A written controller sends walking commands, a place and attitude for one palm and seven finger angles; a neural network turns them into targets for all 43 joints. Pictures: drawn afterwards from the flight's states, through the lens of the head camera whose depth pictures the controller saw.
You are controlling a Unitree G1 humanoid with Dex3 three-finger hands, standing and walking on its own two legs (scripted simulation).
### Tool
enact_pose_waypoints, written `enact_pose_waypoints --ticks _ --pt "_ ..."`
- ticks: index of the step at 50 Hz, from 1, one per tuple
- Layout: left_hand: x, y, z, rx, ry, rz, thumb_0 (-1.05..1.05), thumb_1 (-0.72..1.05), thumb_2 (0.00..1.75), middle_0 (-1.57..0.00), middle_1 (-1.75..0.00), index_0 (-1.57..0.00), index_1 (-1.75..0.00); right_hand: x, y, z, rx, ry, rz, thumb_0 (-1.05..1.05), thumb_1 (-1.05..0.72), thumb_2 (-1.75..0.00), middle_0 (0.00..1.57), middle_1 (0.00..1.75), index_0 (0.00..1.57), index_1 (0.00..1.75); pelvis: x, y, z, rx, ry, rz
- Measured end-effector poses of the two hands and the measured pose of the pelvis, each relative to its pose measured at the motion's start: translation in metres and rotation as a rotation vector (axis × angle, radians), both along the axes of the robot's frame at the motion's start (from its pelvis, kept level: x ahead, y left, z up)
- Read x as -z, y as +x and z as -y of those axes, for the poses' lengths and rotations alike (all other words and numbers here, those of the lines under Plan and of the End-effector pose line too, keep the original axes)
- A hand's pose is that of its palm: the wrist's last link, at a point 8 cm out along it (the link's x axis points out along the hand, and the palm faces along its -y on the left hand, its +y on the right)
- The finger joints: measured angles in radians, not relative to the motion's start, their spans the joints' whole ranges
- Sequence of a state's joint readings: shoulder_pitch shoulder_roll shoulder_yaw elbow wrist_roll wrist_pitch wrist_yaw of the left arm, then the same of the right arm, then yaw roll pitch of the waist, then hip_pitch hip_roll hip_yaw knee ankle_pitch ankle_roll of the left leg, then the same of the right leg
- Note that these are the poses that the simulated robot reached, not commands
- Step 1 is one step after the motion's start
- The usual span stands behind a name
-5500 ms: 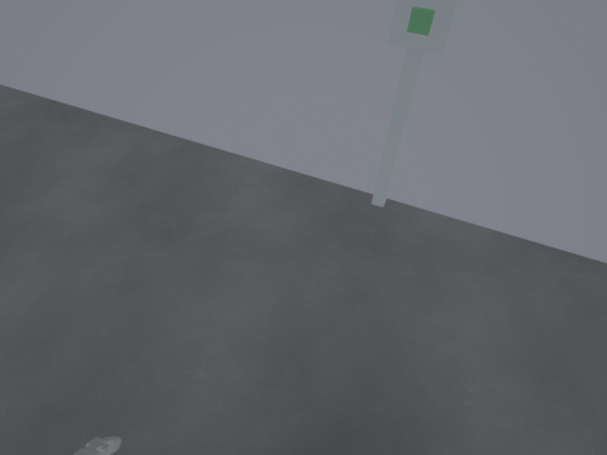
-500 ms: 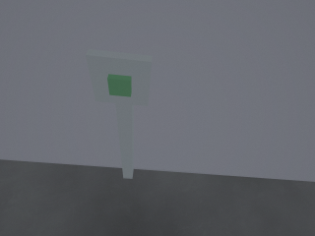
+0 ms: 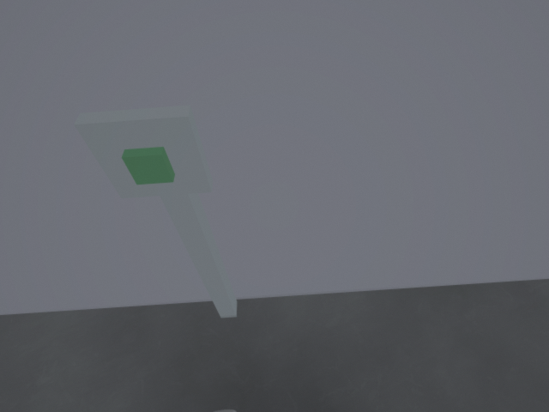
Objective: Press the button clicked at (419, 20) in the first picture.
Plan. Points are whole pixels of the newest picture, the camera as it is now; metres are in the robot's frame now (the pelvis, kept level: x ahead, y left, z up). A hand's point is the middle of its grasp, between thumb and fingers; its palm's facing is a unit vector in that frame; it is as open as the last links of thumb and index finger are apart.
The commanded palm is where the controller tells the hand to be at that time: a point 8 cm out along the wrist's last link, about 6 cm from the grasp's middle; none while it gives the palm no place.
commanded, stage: come to a stop and stand still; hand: left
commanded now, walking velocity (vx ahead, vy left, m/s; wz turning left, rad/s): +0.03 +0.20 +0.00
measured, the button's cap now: (150, 164) +0.49 +0.24 +0.08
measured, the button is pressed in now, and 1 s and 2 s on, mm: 0 0 0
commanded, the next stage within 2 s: look again from close up in 0.66 s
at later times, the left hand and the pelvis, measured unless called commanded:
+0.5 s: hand out of the picture -0.03 +0.22 -0.17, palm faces +0.08 -0.97 -0.21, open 7.3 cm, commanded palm none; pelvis -0.02 +0.03 +0.01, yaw +1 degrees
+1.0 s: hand out of the picture -0.02 +0.22 -0.16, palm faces +0.02 -0.97 -0.23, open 7.3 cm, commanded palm none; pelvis -0.03 +0.04 +0.00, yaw +2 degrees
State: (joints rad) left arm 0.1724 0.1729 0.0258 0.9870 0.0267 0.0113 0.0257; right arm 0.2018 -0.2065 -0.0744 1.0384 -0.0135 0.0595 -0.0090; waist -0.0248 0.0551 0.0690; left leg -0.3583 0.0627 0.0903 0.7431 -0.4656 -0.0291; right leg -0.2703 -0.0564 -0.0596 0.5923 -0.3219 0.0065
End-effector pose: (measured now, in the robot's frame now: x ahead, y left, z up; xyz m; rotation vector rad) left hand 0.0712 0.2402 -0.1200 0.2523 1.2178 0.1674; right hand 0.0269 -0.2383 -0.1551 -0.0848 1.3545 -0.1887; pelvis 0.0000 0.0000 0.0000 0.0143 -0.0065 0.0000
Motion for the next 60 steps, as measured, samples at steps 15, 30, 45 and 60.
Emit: enact_pose_waypoints --ticks 15,30,45,60 --pt "0.003 -0.064 -0.011 -0.111 -0.037 -0.056 0.0 0.91 0.9 -0.21 -0.3 -0.21 -0.3 -0.019 -0.007 -0.006 -0.094 -0.029 0.001 0.0 -0.91 -0.9 0.2 0.3 0.19 0.3 -0.009 -0.02 -0.01 -0.033 0.007 -0.013" --pt "0.017 -0.116 -0.022 -0.115 -0.1 -0.204 0.01 0.91 0.9 -0.2 -0.3 -0.2 -0.3 -0.025 -0.008 -0.047 -0.09 -0.043 0.048 0.0 -0.94 -0.9 0.2 0.3 0.2 0.3 -0.01 -0.024 -0.039 -0.018 -0.012 0.006" --pt "0.017 -0.106 -0.021 -0.065 -0.08 -0.167 0.01 0.92 0.9 -0.2 -0.3 -0.2 -0.3 -0.013 -0.055 -0.059 -0.09 0.01 -0.021 0.0 -0.92 -0.9 0.2 0.3 0.2 0.3 -0.005 -0.03 -0.04 -0.026 -0.015 -0.002" --pt "0.007 -0.084 -0.011 -0.06 -0.05 -0.123 0.0 0.91 0.9 -0.2 -0.3 -0.2 -0.3 -0.006 -0.056 -0.052 -0.086 0.049 -0.036 0.01 -0.92 -0.9 0.2 0.3 0.2 0.3 -0.007 -0.023 -0.023 -0.02 0.001 0.006"
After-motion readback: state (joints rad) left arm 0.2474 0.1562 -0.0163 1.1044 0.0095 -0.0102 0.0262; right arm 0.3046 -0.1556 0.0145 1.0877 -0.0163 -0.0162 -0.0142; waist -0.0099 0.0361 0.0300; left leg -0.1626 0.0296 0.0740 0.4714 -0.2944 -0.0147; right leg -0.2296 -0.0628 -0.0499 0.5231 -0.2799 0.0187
